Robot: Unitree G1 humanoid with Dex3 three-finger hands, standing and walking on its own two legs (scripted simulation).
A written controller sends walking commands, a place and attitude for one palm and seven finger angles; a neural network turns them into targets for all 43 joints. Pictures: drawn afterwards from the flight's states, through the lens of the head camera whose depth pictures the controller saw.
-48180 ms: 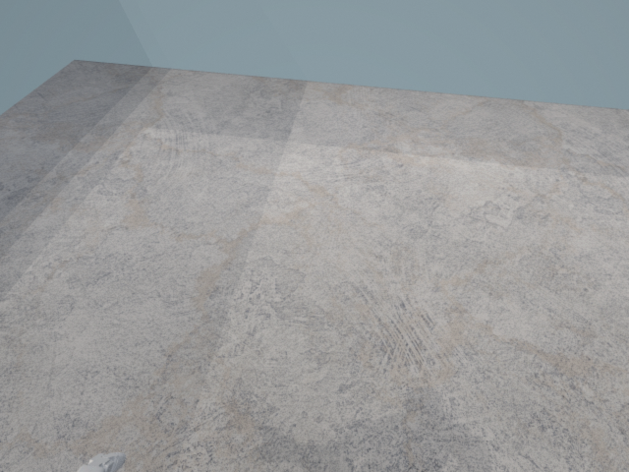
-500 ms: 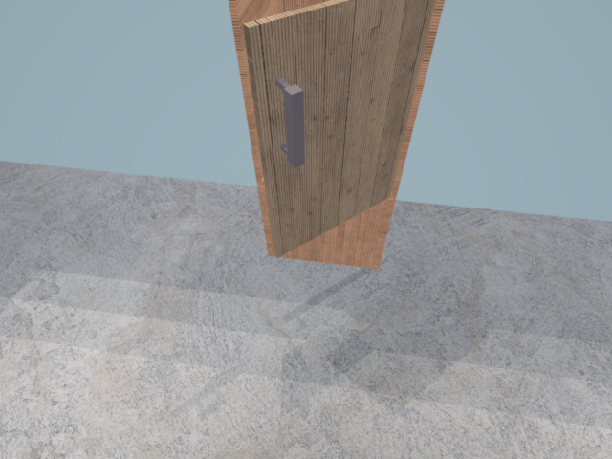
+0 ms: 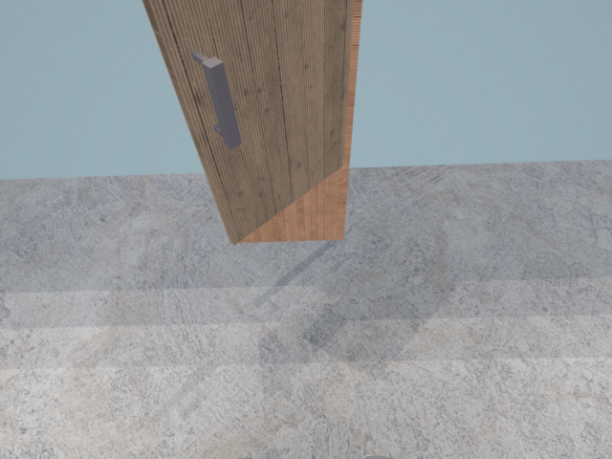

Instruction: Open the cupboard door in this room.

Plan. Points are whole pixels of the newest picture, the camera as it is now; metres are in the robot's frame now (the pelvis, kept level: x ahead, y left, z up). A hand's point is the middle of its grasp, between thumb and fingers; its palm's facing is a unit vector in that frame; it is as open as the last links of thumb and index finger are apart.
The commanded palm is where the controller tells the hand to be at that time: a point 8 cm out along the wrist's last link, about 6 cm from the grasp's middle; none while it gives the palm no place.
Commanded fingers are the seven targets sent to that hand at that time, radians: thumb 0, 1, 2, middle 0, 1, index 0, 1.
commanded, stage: walk to a spot facing it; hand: left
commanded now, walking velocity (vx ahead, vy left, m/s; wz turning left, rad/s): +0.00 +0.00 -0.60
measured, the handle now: (216, 101) +0.63 +0.20 +0.10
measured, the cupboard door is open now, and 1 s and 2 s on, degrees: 43 43 43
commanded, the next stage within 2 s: none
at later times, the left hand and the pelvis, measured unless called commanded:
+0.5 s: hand out of the picture +0.12 +0.21 -0.17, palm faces -0.20 -0.95 -0.25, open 7.4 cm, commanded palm none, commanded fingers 0.00 0.90 0.90 -0.20 -0.30 -0.20 -0.30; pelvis +0.00 +0.01 +0.00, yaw -16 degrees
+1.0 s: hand (251, 405) +0.21 +0.12 -0.17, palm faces -0.56 -0.80 -0.21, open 7.4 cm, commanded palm none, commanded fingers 0.00 0.90 0.90 -0.20 -0.30 -0.20 -0.30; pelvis +0.02 +0.00 +0.00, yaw -34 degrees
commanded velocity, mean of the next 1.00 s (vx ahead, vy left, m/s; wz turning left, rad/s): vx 0.00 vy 0.00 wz -0.60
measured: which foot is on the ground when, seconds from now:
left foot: down 0.00-0.02, up 0.04-0.40, down 0.42-0.66, up 0.68-0.92, down 0.94-1.00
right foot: down 0.00-0.42, up 0.44-0.66, down 0.68-0.94, up 0.96-1.00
